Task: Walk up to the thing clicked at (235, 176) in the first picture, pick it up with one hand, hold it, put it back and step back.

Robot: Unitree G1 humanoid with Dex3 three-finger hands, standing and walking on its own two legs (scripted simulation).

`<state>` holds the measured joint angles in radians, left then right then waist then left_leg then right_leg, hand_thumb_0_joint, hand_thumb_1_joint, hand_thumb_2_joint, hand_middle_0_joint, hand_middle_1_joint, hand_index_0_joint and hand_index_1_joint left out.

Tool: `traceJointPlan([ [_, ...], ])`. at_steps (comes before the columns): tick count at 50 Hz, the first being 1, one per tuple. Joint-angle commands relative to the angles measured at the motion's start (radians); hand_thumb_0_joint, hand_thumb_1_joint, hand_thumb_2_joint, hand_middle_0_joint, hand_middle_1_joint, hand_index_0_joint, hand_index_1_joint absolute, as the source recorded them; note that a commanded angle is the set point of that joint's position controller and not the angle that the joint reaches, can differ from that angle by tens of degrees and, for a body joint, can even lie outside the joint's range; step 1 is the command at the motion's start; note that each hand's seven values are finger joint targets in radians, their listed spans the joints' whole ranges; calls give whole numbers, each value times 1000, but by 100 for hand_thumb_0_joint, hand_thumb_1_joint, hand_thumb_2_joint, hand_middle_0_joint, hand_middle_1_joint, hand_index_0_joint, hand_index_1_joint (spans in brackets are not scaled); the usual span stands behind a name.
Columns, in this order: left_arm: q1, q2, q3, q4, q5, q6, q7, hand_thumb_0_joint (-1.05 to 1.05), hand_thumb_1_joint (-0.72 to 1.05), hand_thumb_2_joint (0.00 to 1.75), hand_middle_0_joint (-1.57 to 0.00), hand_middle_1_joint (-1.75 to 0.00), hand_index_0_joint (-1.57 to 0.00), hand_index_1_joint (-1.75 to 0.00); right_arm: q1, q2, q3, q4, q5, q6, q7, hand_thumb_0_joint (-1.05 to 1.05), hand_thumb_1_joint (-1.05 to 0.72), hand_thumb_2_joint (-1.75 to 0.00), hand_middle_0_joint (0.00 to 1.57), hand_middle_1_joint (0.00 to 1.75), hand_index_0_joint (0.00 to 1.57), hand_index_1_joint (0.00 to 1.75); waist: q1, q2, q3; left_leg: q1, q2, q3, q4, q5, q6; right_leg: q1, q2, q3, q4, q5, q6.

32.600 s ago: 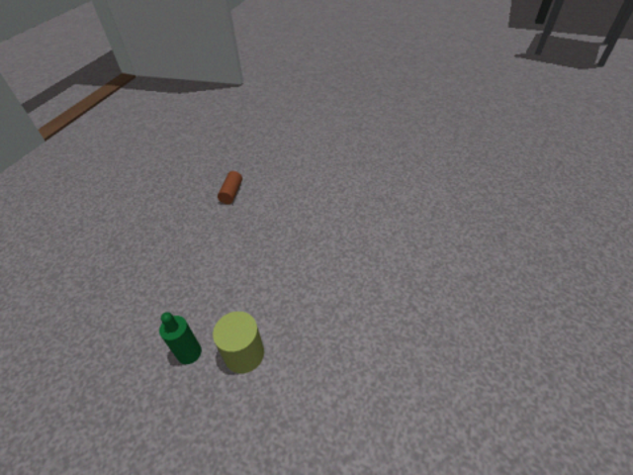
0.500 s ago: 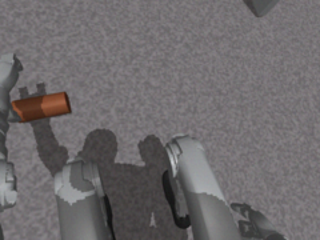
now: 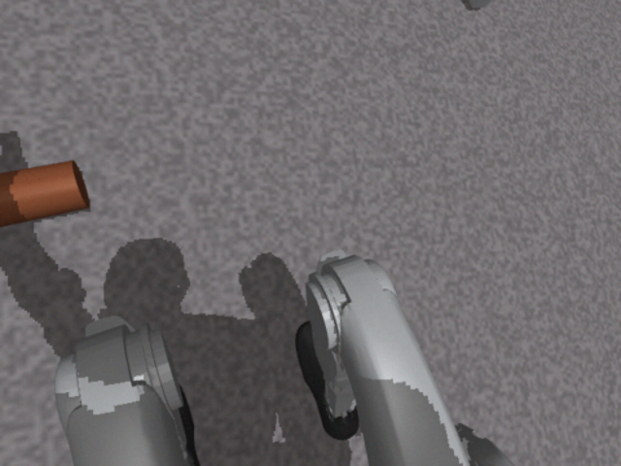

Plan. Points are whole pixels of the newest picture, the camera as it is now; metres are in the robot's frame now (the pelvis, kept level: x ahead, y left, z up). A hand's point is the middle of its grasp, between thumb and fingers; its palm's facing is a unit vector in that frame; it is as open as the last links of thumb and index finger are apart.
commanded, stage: home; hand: left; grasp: from above
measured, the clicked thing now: (22, 196) +0.52 +0.30 -0.29
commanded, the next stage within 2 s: none
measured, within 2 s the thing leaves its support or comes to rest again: neither
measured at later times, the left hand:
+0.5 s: hand out of the picture +0.35 +0.28 +0.04, palm faces -0.26 -0.62 -0.74, open 8.1 cm
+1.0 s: hand out of the picture +0.25 +0.22 +0.25, palm faces +0.16 -0.95 -0.28, open 7.4 cm
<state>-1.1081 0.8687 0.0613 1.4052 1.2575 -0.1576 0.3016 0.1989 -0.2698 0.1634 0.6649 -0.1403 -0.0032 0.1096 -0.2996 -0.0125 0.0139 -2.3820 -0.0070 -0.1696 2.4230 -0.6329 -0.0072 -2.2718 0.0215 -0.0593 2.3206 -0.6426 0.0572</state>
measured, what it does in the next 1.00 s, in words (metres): rises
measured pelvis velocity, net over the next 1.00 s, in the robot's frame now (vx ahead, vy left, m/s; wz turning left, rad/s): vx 0.06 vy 0.00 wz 0.16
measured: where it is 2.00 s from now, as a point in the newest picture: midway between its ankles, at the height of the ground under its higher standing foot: (261, 431)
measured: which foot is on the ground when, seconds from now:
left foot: down 0.00-1.00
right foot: down 0.00-1.00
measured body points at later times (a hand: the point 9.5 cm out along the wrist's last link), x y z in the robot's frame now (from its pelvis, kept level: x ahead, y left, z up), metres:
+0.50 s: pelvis +0.01 +0.00 +0.15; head +0.18 +0.05 +0.56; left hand +0.36 +0.31 +0.09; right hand +0.18 -0.26 +0.04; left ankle +0.08 +0.13 -0.29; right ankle +0.11 -0.14 -0.29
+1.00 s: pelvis +0.06 +0.00 +0.33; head +0.13 +0.03 +0.78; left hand +0.24 +0.27 +0.27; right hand +0.26 -0.21 +0.25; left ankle +0.08 +0.13 -0.29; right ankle +0.11 -0.14 -0.29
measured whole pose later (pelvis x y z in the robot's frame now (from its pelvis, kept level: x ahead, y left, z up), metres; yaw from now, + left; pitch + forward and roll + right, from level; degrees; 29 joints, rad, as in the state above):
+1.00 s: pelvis +0.06 +0.00 +0.33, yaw +9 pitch +19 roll -3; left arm 0.21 0.26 0.05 0.10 -0.01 0.40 0.08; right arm 0.20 -0.20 0.05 0.56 0.05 -0.12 -0.12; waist -0.07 0.04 -0.18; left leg -1.10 0.03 -0.08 1.31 -0.54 -0.02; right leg -1.04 -0.01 -0.05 1.25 -0.54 0.03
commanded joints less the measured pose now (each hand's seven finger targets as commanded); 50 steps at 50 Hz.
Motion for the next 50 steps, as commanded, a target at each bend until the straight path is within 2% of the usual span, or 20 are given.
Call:
traceJointPlan([
  [1, -235, 199, 42, -253, -66, 61, 19, 0, -24, 94, -25, -76, -23, -74, 227, -299, -136, -27, 17, 4, -1, 0, -88, -89, 20, 30, 20, 30, 48, 485, -895, 759, 7, 108, -329, 240, 8, 373, 19, -120, -237, 260, -103],
  [2, -247, 204, 43, -289, -81, 74, 6, 0, -16, 93, -25, -68, -22, -67, 230, -294, -139, -26, 25, 11, 2, 0, -88, -89, 20, 30, 20, 30, 46, 476, -901, 760, 9, 102, -344, 240, 9, 378, 23, -120, -245, 257, -105],
  [5, -185, 207, 82, -412, -145, 109, -41, 0, 4, 83, -22, -52, -20, -53, 242, -278, -170, -41, 45, 32, 4, 0, -89, -90, 20, 30, 20, 30, 96, 451, -971, 800, 8, 109, -376, 280, 16, 452, 24, -100, -280, 277, -102],
  [7, -103, 145, 79, -476, -206, 128, -82, 0, 20, 81, -20, -44, -19, -45, 240, -272, -194, -49, 59, 43, 6, 0, -89, -90, 20, 30, 20, 30, 122, 421, -974, 823, 7, 112, -407, 275, 19, 471, 20, -86, -319, 262, -104],
  [10, 35, 65, 70, -634, -326, 151, -146, 0, 44, 77, -18, -32, -18, -33, 219, -242, -217, -70, 88, 53, 1, 0, -90, -90, 20, 30, 20, 30, 141, 349, -963, 799, 7, 120, -474, 232, 30, 559, 21, -64, -394, 244, -94],
  [11, 114, 50, 86, -635, -369, 163, -165, 0, 52, 78, -18, -31, -18, -31, 215, -244, -221, -75, 93, 55, 0, 0, -90, -90, 20, 30, 20, 30, 145, 279, -914, 760, 4, 120, -483, 206, 38, 578, 20, -60, -424, 231, -92],
  [14, 255, -53, 59, -728, -494, 189, -222, 0, 74, 84, -19, -29, -19, -29, 178, -225, -227, -96, 107, 57, -16, 0, -90, -90, 20, 30, 20, 30, 140, 155, -800, 704, 5, 118, -536, 140, 50, 626, 20, -46, -510, 191, -89],
  [16, 301, -79, 47, -856, -560, 200, -252, 0, 90, 90, -20, -30, -20, -30, 146, -212, -238, -120, 119, 54, -27, 0, -90, -90, 20, 30, 20, 30, 164, 154, -823, 763, 14, 112, -591, 105, 48, 671, 18, -37, -553, 160, -87],
  [20, 457, -160, 25, -1009, -686, 232, -268, 0, 90, 90, -20, -30, -20, -30, 93, -193, -252, -159, 138, 34, -48, 0, -90, -90, 20, 30, 20, 30, 181, 135, -782, 857, 21, 108, -695, 57, 42, 744, 12, -27, -652, 125, -83],
  [22, 477, -155, 55, -1099, -725, 246, -255, 0, 90, 90, -20, -30, -20, -30, 74, -188, -250, -168, 147, 24, -67, 0, -90, -90, 20, 30, 20, 30, 194, 162, -782, 925, 21, 100, -753, 29, 35, 773, 7, -20, -693, 100, -86],
  [28, 650, -267, 30, -1214, -845, 313, -222, 0, 90, 90, -20, -30, -20, -30, -5, -163, -238, -170, 169, -32, -119, 0, -90, -90, 20, 30, 20, 30, 205, 216, -682, 1128, 30, 56, -953, -33, 17, 839, -4, -4, -804, 72, -81],
  [30, 719, -288, 41, -1218, -894, 339, -214, 0, 90, 90, -20, -30, -20, -30, -31, -158, -233, -166, 174, -52, -134, 0, -90, -90, 20, 30, 20, 30, 208, 207, -650, 1185, 30, 39, -1001, -38, 15, 868, -8, -1, -840, 73, -78],
  [31, 757, -322, 15, -1245, -919, 349, -215, 0, 90, 90, -20, -30, -20, -30, -42, -150, -229, -177, 176, -60, -140, 0, -90, -90, 20, 30, 20, 30, 204, 197, -627, 1203, 29, 41, -1026, -45, 15, 891, -5, 1, -874, 65, -78],
  [32, 788, -339, 13, -1258, -949, 361, -214, 0, 90, 90, -20, -30, -20, -30, -48, -143, -225, -181, 178, -69, -145, 0, -90, -90, 20, 30, 20, 30, 198, 192, -610, 1214, 27, 49, -1042, -39, 17, 921, -7, 8, -903, 65, -77],
  [33, 813, -326, 36, -1289, -980, 374, -209, 0, 90, 90, -20, -30, -20, -30, -53, -140, -224, -189, 179, -76, -152, 0, -90, -90, 20, 30, 20, 30, 209, 181, -628, 1244, 25, 55, -1056, -23, 19, 965, -7, 14, -934, 73, -77],
  [34, 862, -355, 15, -1291, -1009, 387, -210, 0, 90, 90, -20, -30, -20, -30, -58, -131, -220, -191, 180, -84, -158, 0, -90, -90, 20, 30, 20, 30, 196, 165, -604, 1250, 23, 70, -1069, -2, 21, 998, -7, 19, -968, 80, -75],
  [38, 982, -387, 29, -1372, -1128, 427, -202, 0, 90, 90, -20, -30, -20, -30, -63, -111, -208, -211, 180, -116, -182, 0, -90, -90, 20, 30, 20, 30, 201, 141, -573, 1343, 20, 88, -1145, 49, 22, 1143, -7, 32, -1082, 113, -73],
  [44, 1155, -446, 51, -1446, -1221, 481, -196, 0, 90, 90, -20, -30, -20, -30, -32, -82, -182, -227, 183, -148, -225, 0, -90, -90, 20, 30, 20, 30, 219, 113, -500, 1480, 21, 75, -1286, 148, 19, 1309, -8, 28, -1211, 198, -71],
  [48, 1273, -507, 47, -1506, -1285, 523, -207, 0, 90, 90, -20, -30, -20, -30, -2, -70, -169, -242, 184, -172, -257, 0, -90, -90, 20, 30, 20, 30, 217, 101, -455, 1571, 19, 89, -1365, 235, 16, 1425, -6, 23, -1299, 271, -69],
  [50, 1329, -504, 65, -1555, -1304, 539, -210, 0, 90, 90, -20, -30, -20, -30, 11, -70, -170, -252, 181, -183, -270, 0, -90, -90, 20, 30, 20, 30, 228, 111, -438, 1627, 20, 91, -1410, 260, 14, 1477, -5, 18, -1344, 293, -66],
])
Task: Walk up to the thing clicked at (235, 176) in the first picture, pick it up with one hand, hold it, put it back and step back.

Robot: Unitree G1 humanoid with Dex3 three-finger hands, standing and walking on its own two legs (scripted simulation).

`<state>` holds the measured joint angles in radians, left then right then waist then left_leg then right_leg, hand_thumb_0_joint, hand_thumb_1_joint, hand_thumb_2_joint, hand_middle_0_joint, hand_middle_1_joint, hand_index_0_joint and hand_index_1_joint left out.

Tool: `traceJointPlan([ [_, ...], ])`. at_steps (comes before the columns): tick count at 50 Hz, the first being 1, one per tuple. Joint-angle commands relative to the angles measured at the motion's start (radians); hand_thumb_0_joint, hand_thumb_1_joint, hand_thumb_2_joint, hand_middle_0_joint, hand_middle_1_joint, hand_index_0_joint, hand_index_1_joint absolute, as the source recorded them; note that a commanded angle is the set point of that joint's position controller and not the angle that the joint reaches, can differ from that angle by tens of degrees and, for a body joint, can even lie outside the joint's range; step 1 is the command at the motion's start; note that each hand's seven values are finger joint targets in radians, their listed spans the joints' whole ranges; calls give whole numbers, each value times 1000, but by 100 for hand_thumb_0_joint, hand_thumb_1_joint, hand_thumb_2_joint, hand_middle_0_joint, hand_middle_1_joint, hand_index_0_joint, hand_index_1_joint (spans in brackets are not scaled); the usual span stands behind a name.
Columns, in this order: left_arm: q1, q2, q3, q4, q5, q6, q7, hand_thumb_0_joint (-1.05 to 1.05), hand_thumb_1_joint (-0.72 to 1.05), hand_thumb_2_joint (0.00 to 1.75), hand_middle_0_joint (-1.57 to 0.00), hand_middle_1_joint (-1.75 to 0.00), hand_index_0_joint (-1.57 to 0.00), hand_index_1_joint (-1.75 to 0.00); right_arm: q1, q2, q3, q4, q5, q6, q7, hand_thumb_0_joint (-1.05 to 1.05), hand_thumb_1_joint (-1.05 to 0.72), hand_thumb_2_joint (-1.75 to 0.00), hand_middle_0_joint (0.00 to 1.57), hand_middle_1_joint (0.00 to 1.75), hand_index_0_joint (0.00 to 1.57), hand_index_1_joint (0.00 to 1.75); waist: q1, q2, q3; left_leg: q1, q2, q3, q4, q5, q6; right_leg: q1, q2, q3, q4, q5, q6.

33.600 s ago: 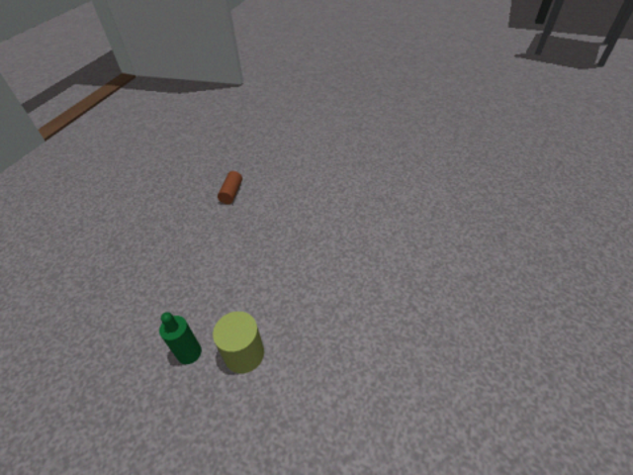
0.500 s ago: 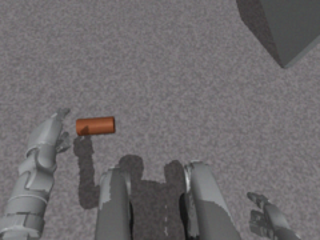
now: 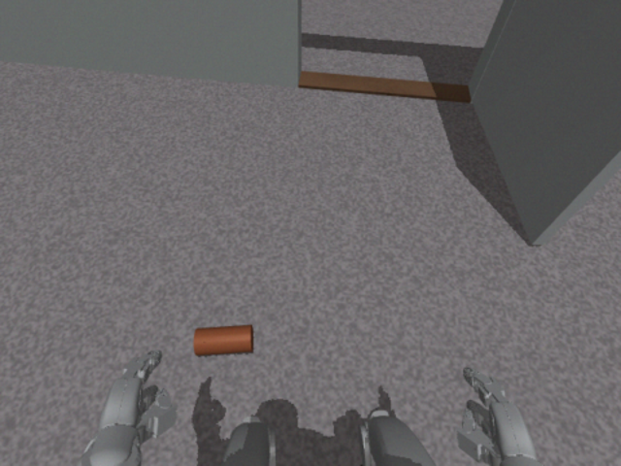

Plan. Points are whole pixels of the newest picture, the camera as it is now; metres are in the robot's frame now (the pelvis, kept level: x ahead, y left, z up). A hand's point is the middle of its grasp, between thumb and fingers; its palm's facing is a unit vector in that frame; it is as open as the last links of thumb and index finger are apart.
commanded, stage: home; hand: left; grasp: from above
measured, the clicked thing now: (224, 340) +0.51 +0.22 -0.62
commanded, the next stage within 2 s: none
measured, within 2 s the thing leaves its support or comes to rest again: neither
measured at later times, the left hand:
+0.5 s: hand (148, 443) +0.19 +0.18 +0.01, palm faces +0.08 -0.98 -0.20, open 7.4 cm
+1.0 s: hand (145, 447) +0.18 +0.18 +0.01, palm faces +0.07 -0.98 -0.20, open 7.4 cm
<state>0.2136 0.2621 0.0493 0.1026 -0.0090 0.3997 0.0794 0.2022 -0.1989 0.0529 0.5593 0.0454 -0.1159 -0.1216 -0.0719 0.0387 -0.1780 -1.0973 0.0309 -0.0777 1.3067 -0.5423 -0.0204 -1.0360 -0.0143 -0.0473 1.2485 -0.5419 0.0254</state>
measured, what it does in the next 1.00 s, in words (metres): rises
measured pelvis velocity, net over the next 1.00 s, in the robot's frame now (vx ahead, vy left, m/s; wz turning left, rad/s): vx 0.02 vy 0.00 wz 0.02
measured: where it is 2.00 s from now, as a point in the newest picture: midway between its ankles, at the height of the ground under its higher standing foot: outside the picture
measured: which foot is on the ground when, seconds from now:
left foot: down 0.00-1.00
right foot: down 0.00-1.00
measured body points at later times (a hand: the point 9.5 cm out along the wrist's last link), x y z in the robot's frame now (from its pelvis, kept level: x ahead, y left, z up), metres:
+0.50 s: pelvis +0.03 +0.00 +0.06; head +0.05 +0.00 +0.51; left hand +0.18 +0.23 +0.03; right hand +0.21 -0.24 +0.00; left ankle +0.04 +0.13 -0.62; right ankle +0.03 -0.14 -0.62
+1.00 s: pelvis +0.02 +0.00 +0.06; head +0.04 +0.01 +0.51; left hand +0.18 +0.24 +0.03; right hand +0.19 -0.24 -0.01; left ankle +0.04 +0.13 -0.62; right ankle +0.03 -0.14 -0.62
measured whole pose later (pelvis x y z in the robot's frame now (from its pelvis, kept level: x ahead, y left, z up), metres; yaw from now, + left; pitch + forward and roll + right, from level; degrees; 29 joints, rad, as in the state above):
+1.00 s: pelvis +0.02 +0.00 +0.06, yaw +1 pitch +9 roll -3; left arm 0.50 0.23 0.03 -0.13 -0.05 0.46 0.01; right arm 0.29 -0.22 0.04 0.54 0.01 -0.23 -0.18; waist -0.04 0.05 -0.15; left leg -0.71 0.03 -0.06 1.02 -0.48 -0.01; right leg -0.65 -0.02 -0.04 0.96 -0.47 0.03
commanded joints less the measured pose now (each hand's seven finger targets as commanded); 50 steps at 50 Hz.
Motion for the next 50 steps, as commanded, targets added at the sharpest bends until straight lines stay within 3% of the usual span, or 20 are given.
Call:
traceJointPlan([
  [1, 47, 87, 69, -274, -45, -11, 9, 0, 90, 90, -20, -30, -20, -30, 16, -137, -56, -151, -6, -76, -44, 0, -90, -90, 20, 30, 20, 30, 3, 54, -231, 362, -17, -4, -317, 183, 25, 264, 32, 1, -288, 205, -32],
  [7, 221, 60, 64, -399, -68, 21, -8, 0, 90, 90, -20, -30, -20, -30, 42, -123, -59, -185, -14, -106, -69, 0, -90, -90, 20, 30, 20, 30, 19, 47, -165, 445, -29, 30, -385, 294, 27, 385, 39, -12, -392, 297, -29],
  [8, 250, 48, 54, -399, -65, 25, -12, 0, 90, 90, -20, -30, -20, -30, 43, -123, -59, -189, -16, -110, -73, 0, -90, -90, 20, 30, 20, 30, 10, 32, -158, 453, -29, 30, -389, 313, 29, 397, 41, -14, -401, 313, -30],
  [11, 284, 41, 46, -416, -59, 26, -26, 0, 90, 90, -20, -30, -20, -30, 42, -122, -64, -195, -22, -123, -77, 0, -90, -90, 20, 30, 20, 30, 12, 4, -113, 466, -32, 33, -416, 304, 33, 409, 41, -19, -431, 302, -27],
  [19, 258, 48, 35, -421, -47, 17, -58, 0, 90, 90, -20, -30, -20, -30, 32, -143, -75, -193, -34, -160, -78, 0, -90, -90, 20, 30, 20, 30, 7, -9, -39, 494, -29, 38, -452, 266, 33, 396, 38, -34, -450, 253, -20],
  [24, 262, 58, 50, -433, -41, 10, -62, 0, 90, 90, -20, -30, -20, -30, 27, -145, -77, -192, -39, -174, -72, 0, -90, -90, 20, 30, 20, 30, 27, 13, -68, 511, -32, 41, -448, 293, 28, 419, 33, -29, -443, 279, -20],
  [33, 265, 63, 52, -421, -34, 7, -53, 0, 90, 90, -20, -30, -20, -30, 4, -141, -71, -191, -42, -173, -69, 0, -90, -90, 20, 30, 20, 30, 36, -4, -53, 491, -38, 51, -449, 239, 33, 432, 29, -22, -466, 241, -16],
  [40, 261, 60, 46, -438, -36, 8, -52, 0, 90, 90, -20, -30, -20, -30, 11, -142, -73, -186, -41, -177, -72, 0, -90, -90, 20, 30, 20, 30, 29, 12, -80, 510, -31, 41, -452, 260, 30, 434, 33, -26, -451, 254, -20],
  [46, 255, 54, 38, -414, -41, 12, -55, 0, 90, 90, -20, -30, -20, -30, 2, -147, -71, -186, -39, -179, -72, 0, -90, -90, 20, 30, 20, 30, 34, 0, -29, 480, -22, 21, -486, 161, 29, 410, 37, -36, -455, 167, -20],
  [50, 255, 60, 42, -425, -39, 15, -57, 0, 90, 90, -20, -30, -20, -30, 9, -148, -72, -189, -38, -181, -72, 0, -90, -90, 20, 30, 20, 30, 33, 24, -31, 486, -22, 26, -487, 159, 26, 395, 39, -34, -452, 164, -22],
])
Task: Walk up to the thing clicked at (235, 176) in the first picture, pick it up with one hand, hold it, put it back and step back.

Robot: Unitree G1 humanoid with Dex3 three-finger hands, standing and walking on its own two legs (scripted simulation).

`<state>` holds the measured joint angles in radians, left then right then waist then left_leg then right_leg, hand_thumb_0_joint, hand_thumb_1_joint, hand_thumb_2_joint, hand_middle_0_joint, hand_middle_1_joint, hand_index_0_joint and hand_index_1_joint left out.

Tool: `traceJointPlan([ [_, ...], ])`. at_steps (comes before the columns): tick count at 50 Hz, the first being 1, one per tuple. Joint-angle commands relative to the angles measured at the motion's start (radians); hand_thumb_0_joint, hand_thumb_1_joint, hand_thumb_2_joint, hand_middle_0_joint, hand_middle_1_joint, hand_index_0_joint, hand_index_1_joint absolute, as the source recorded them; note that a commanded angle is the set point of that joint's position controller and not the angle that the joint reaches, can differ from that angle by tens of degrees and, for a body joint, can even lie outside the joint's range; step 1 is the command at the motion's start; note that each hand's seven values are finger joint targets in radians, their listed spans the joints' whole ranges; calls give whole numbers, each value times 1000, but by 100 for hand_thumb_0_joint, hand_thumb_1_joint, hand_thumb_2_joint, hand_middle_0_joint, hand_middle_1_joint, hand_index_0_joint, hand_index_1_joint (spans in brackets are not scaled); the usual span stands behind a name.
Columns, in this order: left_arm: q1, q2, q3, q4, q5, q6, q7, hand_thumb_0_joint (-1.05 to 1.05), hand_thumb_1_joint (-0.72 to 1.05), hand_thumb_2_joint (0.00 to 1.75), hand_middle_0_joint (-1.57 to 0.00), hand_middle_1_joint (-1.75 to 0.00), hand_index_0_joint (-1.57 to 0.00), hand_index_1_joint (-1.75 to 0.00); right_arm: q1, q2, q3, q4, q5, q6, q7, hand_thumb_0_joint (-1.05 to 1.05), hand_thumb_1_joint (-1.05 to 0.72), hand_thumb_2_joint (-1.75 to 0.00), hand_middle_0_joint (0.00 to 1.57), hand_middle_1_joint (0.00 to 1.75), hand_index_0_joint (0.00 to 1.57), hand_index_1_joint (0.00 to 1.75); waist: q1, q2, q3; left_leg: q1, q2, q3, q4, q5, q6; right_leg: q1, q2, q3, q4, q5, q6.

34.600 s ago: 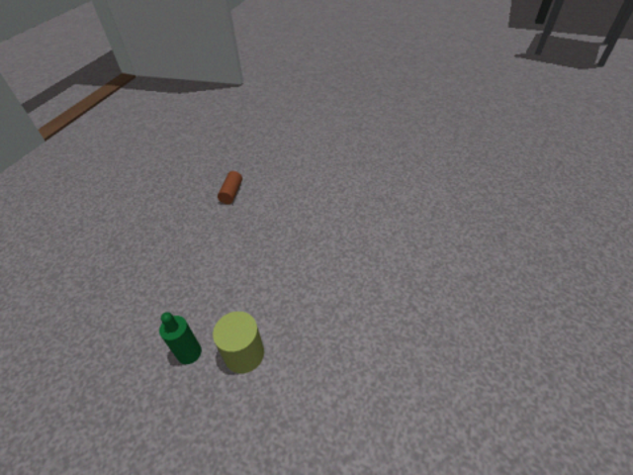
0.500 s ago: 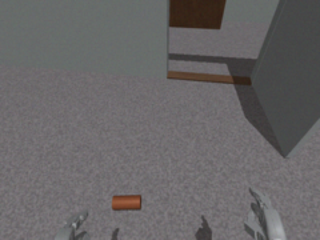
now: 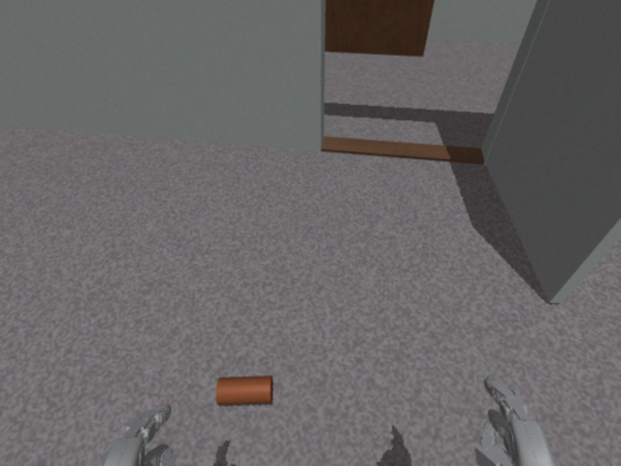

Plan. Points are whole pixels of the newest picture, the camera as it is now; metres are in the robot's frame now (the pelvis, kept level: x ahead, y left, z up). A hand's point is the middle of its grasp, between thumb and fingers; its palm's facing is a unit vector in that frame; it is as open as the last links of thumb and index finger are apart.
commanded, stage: home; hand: left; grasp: from above
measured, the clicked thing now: (245, 390) +0.48 +0.21 -0.68
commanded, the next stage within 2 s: stand in 1.30 s
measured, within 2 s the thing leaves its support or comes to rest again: neither
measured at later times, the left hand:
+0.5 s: hand (178, 464) +0.17 +0.18 -0.05, palm faces +0.04 -0.98 -0.20, open 7.4 cm
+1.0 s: hand (177, 461) +0.18 +0.18 -0.05, palm faces +0.04 -0.98 -0.20, open 7.4 cm
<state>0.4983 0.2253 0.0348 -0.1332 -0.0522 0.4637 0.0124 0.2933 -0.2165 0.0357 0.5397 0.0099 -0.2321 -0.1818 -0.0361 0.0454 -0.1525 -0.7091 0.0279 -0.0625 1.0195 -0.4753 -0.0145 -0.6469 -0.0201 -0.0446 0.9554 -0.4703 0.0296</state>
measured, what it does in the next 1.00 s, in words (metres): stands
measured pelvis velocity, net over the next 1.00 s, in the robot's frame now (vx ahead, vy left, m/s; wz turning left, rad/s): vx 0.02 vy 0.00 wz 0.00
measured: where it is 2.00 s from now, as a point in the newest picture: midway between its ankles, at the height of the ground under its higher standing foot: outside the picture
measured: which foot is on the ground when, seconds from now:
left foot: down 0.00-1.00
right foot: down 0.00-1.00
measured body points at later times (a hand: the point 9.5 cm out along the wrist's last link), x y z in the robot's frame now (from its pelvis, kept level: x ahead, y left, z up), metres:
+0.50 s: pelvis +0.01 +0.00 +0.00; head +0.04 +0.01 +0.45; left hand +0.17 +0.23 -0.03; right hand +0.18 -0.24 -0.06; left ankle +0.02 +0.12 -0.68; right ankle +0.00 -0.14 -0.68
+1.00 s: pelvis +0.02 +0.00 +0.00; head +0.04 +0.01 +0.45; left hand +0.17 +0.23 -0.03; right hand +0.18 -0.24 -0.06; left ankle +0.02 +0.12 -0.68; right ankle +0.00 -0.14 -0.68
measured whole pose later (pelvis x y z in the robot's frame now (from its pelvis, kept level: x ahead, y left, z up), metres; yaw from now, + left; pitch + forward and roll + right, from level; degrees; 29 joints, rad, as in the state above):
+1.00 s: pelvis +0.02 +0.00 +0.00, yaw +0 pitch +11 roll -3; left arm 0.51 0.23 0.03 -0.15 -0.05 0.46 0.01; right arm 0.28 -0.22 0.03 0.53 0.01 -0.22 -0.18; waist -0.03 0.04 -0.16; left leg -0.71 0.03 -0.06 1.03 -0.50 -0.01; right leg -0.64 -0.02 -0.04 0.95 -0.49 0.03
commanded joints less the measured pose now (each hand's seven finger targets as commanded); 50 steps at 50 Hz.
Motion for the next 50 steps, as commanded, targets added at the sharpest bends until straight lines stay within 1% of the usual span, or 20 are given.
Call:
traceJointPlan([
  [1, -35, 96, 54, -195, 3, -50, 9, 0, 90, 90, -20, -30, -20, -30, -88, -130, -54, -169, -3, -67, -12, 0, -90, -90, 20, 30, 20, 30, 1, 17, -47, 89, -17, 2, -206, 77, 20, 5, 44, -38, -157, 82, -25],
  [7, -26, 96, 62, -194, -1, -52, 7, 0, 90, 90, -20, -30, -20, -30, -83, -126, -55, -168, -3, -72, -14, 0, -90, -90, 20, 30, 20, 30, -1, -5, -61, 81, -24, 22, -182, 91, 24, 14, 42, -30, -168, 85, -23],
  [8, -15, 100, 68, -198, -1, -52, 9, 0, 90, 90, -20, -30, -20, -30, -81, -124, -55, -167, -3, -72, -14, 0, -90, -90, 20, 30, 20, 30, 6, -13, -71, 85, -26, 28, -171, 115, 23, 26, 39, -28, -172, 102, -24],
  [9, -19, 99, 63, -204, 0, -55, 8, 0, 90, 90, -20, -30, -20, -30, -78, -125, -57, -167, -2, -72, -14, 0, -90, -90, 20, 30, 20, 30, -3, -19, -94, 94, -26, 30, -164, 135, 24, 36, 39, -26, -168, 122, -22],
  [12, -17, 98, 64, -197, 1, -55, 9, 0, 90, 90, -20, -30, -20, -30, -76, -124, -57, -163, -4, -72, -16, 0, -90, -90, 20, 30, 20, 30, -1, -2, -85, 95, -26, 32, -163, 144, 23, 29, 38, -24, -162, 135, -23],
  [13, -23, 101, 58, -213, 5, -58, 9, 0, 90, 90, -20, -30, -20, -30, -72, -126, -59, -159, -4, -73, -15, 0, -90, -90, 20, 30, 20, 30, -7, 10, -114, 120, -22, 24, -165, 173, 21, 35, 40, -27, -149, 158, -26],
  [17, -24, 103, 59, -203, 5, -60, 13, 0, 90, 90, -20, -30, -20, -30, -79, -121, -55, -159, -4, -67, -16, 0, -90, -90, 20, 30, 20, 30, 2, -10, -81, 93, -27, 30, -157, 169, 24, 38, 36, -24, -164, 159, -21],
  [24, -8, 100, 56, -201, 6, -59, 10, 0, 90, 90, -20, -30, -20, -30, -74, -124, -61, -154, -5, -64, -14, 0, -90, -90, 20, 30, 20, 30, -2, 12, -101, 124, -21, 23, -155, 250, 19, 48, 41, -31, -141, 224, -25],
  [30, -9, 102, 56, -195, 6, -58, 10, 0, 90, 90, -20, -30, -20, -30, -65, -132, -65, -151, -6, -59, -10, 0, -90, -90, 20, 30, 20, 30, -5, 19, -111, 140, -14, 10, -165, 275, 13, 45, 44, -36, -127, 229, -29],
  [31, -27, 99, 50, -213, 4, -63, 10, 0, 90, 90, -20, -30, -20, -30, -79, -127, -61, -159, -6, -57, -9, 0, -90, -90, 20, 30, 20, 30, 1, 19, -95, 127, -15, 11, -165, 262, 14, 44, 44, -36, -134, 226, -27],
  [32, -3, 102, 66, -203, 2, -62, 13, 0, 90, 90, -20, -30, -20, -30, -71, -124, -63, -159, -5, -56, -10, 0, -90, -90, 20, 30, 20, 30, 2, -1, -116, 129, -19, 17, -150, 280, 18, 61, 41, -31, -136, 248, -25],
  [33, -4, 97, 57, -183, 2, -58, 11, 0, 90, 90, -20, -30, -20, -30, -73, -127, -63, -160, -4, -55, -11, 0, -90, -90, 20, 30, 20, 30, -3, -26, -98, 124, -19, 24, -146, 274, 21, 57, 40, -29, -144, 249, -21],
  [34, -8, 100, 62, -203, 2, -59, 12, 0, 90, 90, -20, -30, -20, -30, -69, -123, -62, -162, -5, -55, -10, 0, -90, -90, 20, 30, 20, 30, 0, -14, -122, 124, -23, 26, -139, 279, 22, 67, 38, -24, -145, 259, -21],
  [35, -1, 98, 59, -179, 2, -58, 11, 0, 90, 90, -20, -30, -20, -30, -71, -127, -62, -159, -6, -55, -9, 0, -90, -90, 20, 30, 20, 30, -7, -15, -99, 122, -21, 25, -146, 266, 22, 59, 38, -26, -145, 248, -21],
  [36, -9, 98, 59, -212, -1, -59, 11, 0, 90, 90, -20, -30, -20, -30, -70, -124, -62, -161, -6, -54, -9, 0, -90, -90, 20, 30, 20, 30, 2, -1, -117, 130, -21, 24, -142, 292, 19, 68, 38, -27, -139, 268, -22],
  [37, -13, 99, 57, -199, 5, -60, 12, 0, 90, 90, -20, -30, -20, -30, -69, -130, -65, -158, -6, -53, -8, 0, -90, -90, 20, 30, 20, 30, -5, 4, -110, 137, -19, 25, -148, 283, 18, 58, 39, -27, -138, 256, -23],
  [38, -3, 104, 61, -199, 6, -58, 12, 0, 90, 90, -20, -30, -20, -30, -71, -128, -66, -159, -6, -51, -8, 0, -90, -90, 20, 30, 20, 30, 3, 6, -119, 136, -18, 22, -148, 290, 17, 59, 40, -28, -134, 258, -25],
  [42, -3, 105, 64, -197, 4, -56, 15, 0, 90, 90, -20, -30, -20, -30, -70, -127, -64, -162, -6, -46, -6, 0, -90, -90, 20, 30, 20, 30, -2, -10, -117, 127, -20, 22, -143, 282, 21, 63, 38, -27, -142, 260, -22],
  [44, -21, 100, 57, -212, 4, -57, 15, 0, 90, 90, -20, -30, -20, -30, -77, -124, -62, -170, -5, -46, -6, 0, -90, -90, 20, 30, 20, 30, -1, 2, -91, 111, -21, 21, -154, 232, 21, 50, 38, -29, -148, 217, -22],
  [50, 11, 104, 62, -193, 4, -52, 15, 0, 90, 90, -20, -30, -20, -30, -73, -128, -65, -164, -4, -42, -5, 0, -90, -90, 20, 30, 20, 30, 2, 15, -99, 113, -17, 13, -163, 221, 19, 45, 41, -33, -139, 199, -26],
])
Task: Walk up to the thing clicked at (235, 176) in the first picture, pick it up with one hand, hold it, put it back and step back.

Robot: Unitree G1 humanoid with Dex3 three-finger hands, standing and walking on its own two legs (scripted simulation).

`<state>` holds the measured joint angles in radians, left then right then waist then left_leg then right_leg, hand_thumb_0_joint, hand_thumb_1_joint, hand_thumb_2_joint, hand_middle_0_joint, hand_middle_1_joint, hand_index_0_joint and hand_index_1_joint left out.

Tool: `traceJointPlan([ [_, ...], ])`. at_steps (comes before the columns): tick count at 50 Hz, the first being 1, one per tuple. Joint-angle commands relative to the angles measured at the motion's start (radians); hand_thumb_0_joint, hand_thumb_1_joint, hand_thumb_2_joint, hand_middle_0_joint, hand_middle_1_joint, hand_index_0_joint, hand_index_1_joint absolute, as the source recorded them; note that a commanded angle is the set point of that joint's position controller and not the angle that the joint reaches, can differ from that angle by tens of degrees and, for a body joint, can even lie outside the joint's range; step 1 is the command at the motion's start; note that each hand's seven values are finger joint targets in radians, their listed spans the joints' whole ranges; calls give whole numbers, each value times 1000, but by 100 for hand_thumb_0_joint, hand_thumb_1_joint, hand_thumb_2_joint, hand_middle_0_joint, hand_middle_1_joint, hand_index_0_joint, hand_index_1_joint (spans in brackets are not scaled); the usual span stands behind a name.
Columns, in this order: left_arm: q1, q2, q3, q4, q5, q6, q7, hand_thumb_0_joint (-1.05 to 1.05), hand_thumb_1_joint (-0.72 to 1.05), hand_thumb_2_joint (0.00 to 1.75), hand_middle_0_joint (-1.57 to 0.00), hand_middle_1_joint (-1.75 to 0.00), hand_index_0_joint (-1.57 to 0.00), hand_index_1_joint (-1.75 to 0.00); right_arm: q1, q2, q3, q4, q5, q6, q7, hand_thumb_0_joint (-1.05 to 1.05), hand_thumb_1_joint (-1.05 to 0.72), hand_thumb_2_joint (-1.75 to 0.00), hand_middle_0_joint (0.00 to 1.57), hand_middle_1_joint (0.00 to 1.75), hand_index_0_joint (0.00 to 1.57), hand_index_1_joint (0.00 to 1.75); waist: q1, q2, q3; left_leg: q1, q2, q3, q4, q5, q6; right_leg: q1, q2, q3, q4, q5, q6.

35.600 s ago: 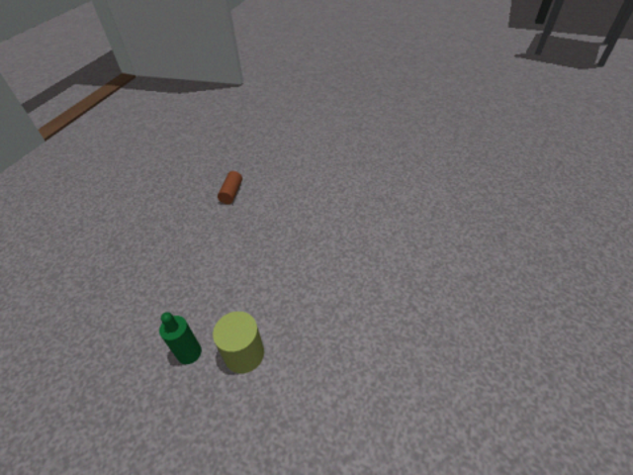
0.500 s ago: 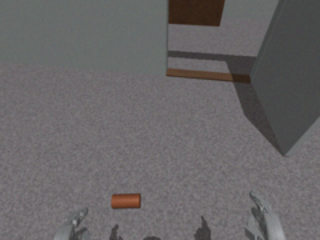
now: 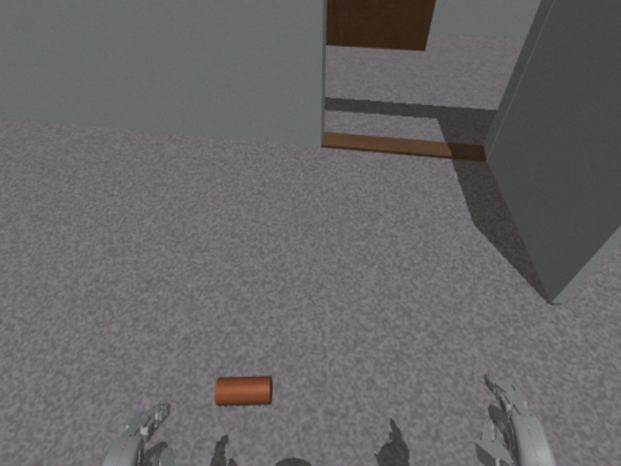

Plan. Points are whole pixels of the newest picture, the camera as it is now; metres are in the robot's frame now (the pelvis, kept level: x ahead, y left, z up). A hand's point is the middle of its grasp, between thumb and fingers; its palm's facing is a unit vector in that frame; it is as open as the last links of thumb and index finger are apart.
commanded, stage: home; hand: left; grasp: from above
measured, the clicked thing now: (244, 390) +0.47 +0.21 -0.68
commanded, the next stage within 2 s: stand in 0.30 s
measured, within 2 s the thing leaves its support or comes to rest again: neither
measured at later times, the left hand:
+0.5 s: hand out of the picture +0.15 +0.20 -0.08, palm faces +0.00 -0.95 -0.31, open 7.4 cm
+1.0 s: hand out of the picture +0.04 +0.24 -0.11, palm faces +0.04 -0.95 -0.31, open 7.4 cm
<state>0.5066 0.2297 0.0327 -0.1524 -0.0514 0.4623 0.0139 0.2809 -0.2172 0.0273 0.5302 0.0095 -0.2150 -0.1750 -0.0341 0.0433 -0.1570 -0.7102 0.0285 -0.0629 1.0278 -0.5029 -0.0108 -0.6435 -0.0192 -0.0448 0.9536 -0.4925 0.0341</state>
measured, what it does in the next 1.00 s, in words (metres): rises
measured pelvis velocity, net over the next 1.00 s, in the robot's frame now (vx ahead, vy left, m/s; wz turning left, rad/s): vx -0.01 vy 0.01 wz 0.00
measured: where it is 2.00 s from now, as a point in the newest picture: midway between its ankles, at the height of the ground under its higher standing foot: outside the picture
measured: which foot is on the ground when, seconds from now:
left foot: down 0.00-1.00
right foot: down 0.00-1.00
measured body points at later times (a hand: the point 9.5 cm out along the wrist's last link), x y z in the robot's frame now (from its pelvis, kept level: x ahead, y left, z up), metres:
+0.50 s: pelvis -0.01 +0.00 +0.01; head +0.02 +0.00 +0.46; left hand +0.15 +0.25 -0.05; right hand +0.14 -0.25 -0.09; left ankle +0.00 +0.12 -0.68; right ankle -0.01 -0.14 -0.68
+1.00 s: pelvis -0.01 +0.01 +0.05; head -0.01 +0.01 +0.50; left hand +0.04 +0.29 -0.08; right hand +0.06 -0.27 -0.08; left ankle +0.00 +0.12 -0.68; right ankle -0.01 -0.14 -0.68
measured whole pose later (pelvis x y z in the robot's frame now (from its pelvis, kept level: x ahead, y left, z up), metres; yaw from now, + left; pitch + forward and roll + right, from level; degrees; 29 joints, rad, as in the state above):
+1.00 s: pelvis -0.01 +0.01 +0.05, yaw +0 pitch -3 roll +0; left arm 0.21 0.28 0.04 0.99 0.03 0.02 0.03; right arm 0.18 -0.27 -0.04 1.02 -0.03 0.00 -0.02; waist 0.02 0.00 0.07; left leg -0.22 -0.01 -0.02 0.55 -0.28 0.01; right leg -0.19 -0.06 -0.01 0.53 -0.29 0.05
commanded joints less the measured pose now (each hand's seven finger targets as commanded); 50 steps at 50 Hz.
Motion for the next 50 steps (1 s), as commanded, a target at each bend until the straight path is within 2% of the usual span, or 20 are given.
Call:
traceJointPlan([
  [1, 18, 98, 66, -170, 3, -49, 15, 0, 90, 90, -20, -30, -20, -30, -57, -128, -57, -158, -4, -59, -12, 0, -90, -90, 20, 30, 20, 30, -2, 13, -104, 121, -17, 14, -170, 262, 14, 43, 40, -33, -132, 229, -32],
  [2, -33, 88, 42, -215, 4, -56, 14, 0, 90, 90, -20, -30, -20, -30, -68, -122, -53, -170, -2, -59, -12, 0, -90, -90, 20, 30, 20, 30, -2, 17, -89, 113, -17, 16, -170, 254, 13, 34, 40, -35, -136, 224, -31],
  [3, 1, 101, 70, -178, 2, -53, 15, 0, 90, 90, -20, -30, -20, -30, -51, -127, -59, -162, -3, -58, -13, 0, -90, -90, 20, 30, 20, 30, -4, 6, -114, 124, -18, 15, -163, 260, 16, 47, 40, -30, -137, 231, -30],
  [4, -29, 99, 53, -207, 3, -56, 13, 0, 90, 90, -20, -30, -20, -30, -62, -127, -56, -167, -2, -61, -12, 0, -90, -90, 20, 30, 20, 30, -12, 14, -101, 125, -17, 17, -166, 260, 16, 35, 41, -32, -137, 232, -30],
  [14, -42, 98, 49, -213, 0, -56, 11, 0, 90, 90, -20, -30, -20, -30, -67, -124, -52, -173, 0, -62, -12, 0, -90, -90, 20, 30, 20, 30, -6, 4, -72, 100, -17, 12, -178, 196, 17, 21, 40, -33, -147, 177, -29],
  [15, 8, 100, 67, -145, 0, -46, 12, 0, 90, 90, -20, -30, -20, -30, -60, -131, -55, -161, 0, -61, -13, 0, -90, -90, 20, 30, 20, 30, -3, -5, -63, 92, -16, 8, -182, 175, 18, 21, 39, -31, -146, 158, -29],
  [18, -15, 105, 65, -178, 1, -51, 11, 0, 90, 90, -20, -30, -20, -30, -62, -132, -57, -166, 0, -62, -12, 0, -90, -90, 20, 30, 20, 30, -1, 29, -82, 108, -10, -3, -198, 160, 12, 10, 42, -32, -135, 145, -32],
  [19, -23, 102, 51, -179, 1, -49, 11, 0, 90, 90, -20, -30, -20, -30, -67, -134, -55, -167, 1, -63, -12, 0, -90, -90, 20, 30, 20, 30, -6, 25, -46, 97, -8, -6, -205, 144, 13, -2, 42, -33, -139, 134, -31],
  [20, -306, 200, 64, 172, 110, -262, 51, 0, 90, 90, -20, -30, -20, -30, -144, -234, -93, 90, -133, 41, 47, 0, -90, -90, 20, 30, 20, 30, 73, -38, 185, 94, 23, -24, -284, 288, 66, 184, -34, 61, -176, 151, -74],
  [21, -215, 201, 78, 344, 123, -329, 46, 0, 90, 90, -20, -30, -20, -30, -135, -244, -106, 94, -126, 76, 76, 0, -90, -90, 20, 30, 20, 30, 69, -69, 70, 166, 12, -4, -272, 316, 79, 233, -51, 112, -204, 164, -102],
  [22, -205, 217, 77, 390, 126, -364, 40, 0, 90, 90, -20, -30, -20, -30, -130, -249, -106, 83, -128, 92, 94, 0, -90, -90, 20, 30, 20, 30, 59, -102, 41, 227, 6, 4, -257, 353, 80, 221, -56, 128, -204, 203, -112],
  [23, -232, 219, 68, 419, 128, -384, 34, 0, 90, 90, -20, -30, -20, -30, -101, -252, -107, 86, -126, 105, 107, 0, -90, -90, 20, 30, 20, 30, 36, -61, 49, 218, 2, -10, -267, 359, 74, 226, -41, 113, -203, 233, -108],
  [24, -241, 218, 60, 459, 121, -402, 31, 0, 90, 90, -20, -30, -20, -30, -115, -240, -102, 98, -110, 109, 121, 0, -90, -90, 20, 30, 20, 30, 49, -30, 20, 271, 2, -16, -290, 358, 75, 261, -52, 116, -198, 268, -101],
  [25, -259, 216, 57, 502, 116, -412, 28, 0, 90, 90, -20, -30, -20, -30, -101, -215, -101, 128, -80, 112, 138, 0, -90, -90, 20, 30, 20, 30, 51, -45, 5, 290, -2, -9, -304, 349, 73, 300, -63, 110, -203, 283, -92],
  [27, -269, 212, 63, 580, 104, -419, 25, 0, 90, 90, -20, -30, -20, -30, -124, -220, -110, 155, -58, 122, 151, 0, -90, -90, 20, 30, 20, 30, 61, -83, -1, 339, -4, 4, -308, 384, 64, 295, -70, 116, -238, 322, -86],
  [31, -318, 214, 62, 721, 102, -445, 32, 0, 90, 90, -20, -30, -20, -30, -139, -212, -117, 218, -62, 147, 160, 0, -90, -90, 20, 30, 20, 30, 56, -81, 36, 377, 2, -11, -351, 316, 73, 302, -84, 123, -314, 268, -71],
  [33, -321, 220, 64, 779, 101, -459, 34, 0, 90, 90, -20, -30, -20, -30, -128, -215, -121, 249, -62, 154, 158, 0, -90, -90, 20, 30, 20, 30, 50, -82, 40, 418, 6, -11, -367, 375, 71, 322, -87, 123, -327, 336, -70],
  [40, -313, 219, 60, 955, 89, -468, 33, 0, 90, 90, -20, -30, -20, -30, -135, -232, -120, 334, -56, 173, 147, 0, -90, -90, 20, 30, 20, 30, 59, -19, 138, 421, 39, -60, -516, 321, 67, 392, -73, 95, -420, 298, -60],
  [43, -329, 234, 59, 1009, 87, -476, 33, 0, 90, 90, -20, -30, -20, -30, -118, -233, -116, 377, -48, 178, 142, 0, -90, -90, 20, 30, 20, 30, 47, -53, 131, 471, 37, -47, -531, 411, 53, 436, -91, 105, -461, 373, -64],
  [50, -337, 222, 45, 1115, 82, -470, 29, 0, 90, 90, -20, -30, -20, -30, -144, -252, -111, 446, -42, 183, 136, 0, -90, -90, 20, 30, 20, 30, 55, -10, 176, 510, 64, -72, -659, 354, 42, 492, -79, 84, -547, 316, -48],
])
